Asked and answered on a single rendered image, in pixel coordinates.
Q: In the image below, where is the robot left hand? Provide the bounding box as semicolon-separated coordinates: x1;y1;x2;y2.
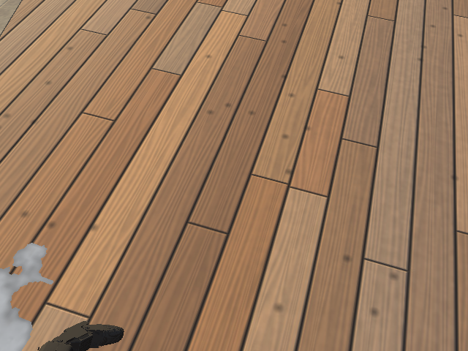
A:
38;321;124;351

